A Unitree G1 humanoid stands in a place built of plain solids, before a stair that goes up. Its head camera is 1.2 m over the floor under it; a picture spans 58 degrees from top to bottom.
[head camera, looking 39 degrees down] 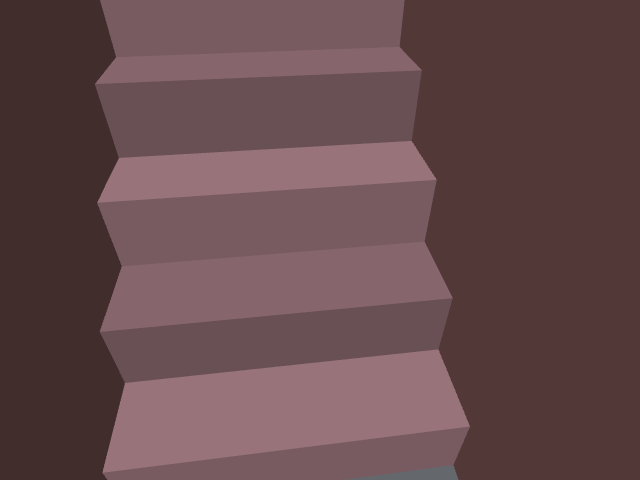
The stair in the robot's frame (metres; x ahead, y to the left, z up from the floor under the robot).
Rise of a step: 0.21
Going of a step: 0.22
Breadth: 0.94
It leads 7 degrees to the left of straight ahead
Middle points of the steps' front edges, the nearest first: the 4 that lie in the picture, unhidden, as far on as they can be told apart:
0.47 0.06 0.21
0.69 0.09 0.41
0.91 0.12 0.62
1.14 0.14 0.82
